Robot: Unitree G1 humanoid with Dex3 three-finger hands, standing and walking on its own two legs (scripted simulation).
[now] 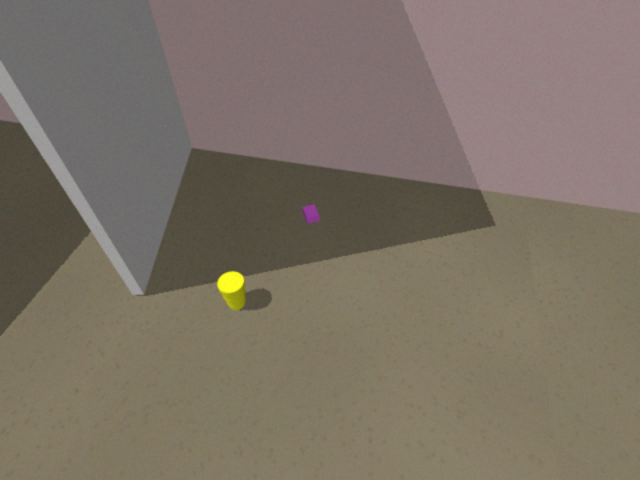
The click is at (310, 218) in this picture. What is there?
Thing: small box
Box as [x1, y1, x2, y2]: [302, 204, 318, 223]
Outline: 313,204 302,207 307,223 318,220 318,213
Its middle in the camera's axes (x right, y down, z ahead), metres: -0.04 -0.12 +1.76
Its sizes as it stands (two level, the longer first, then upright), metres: 0.073 0.056 0.035
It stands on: the floor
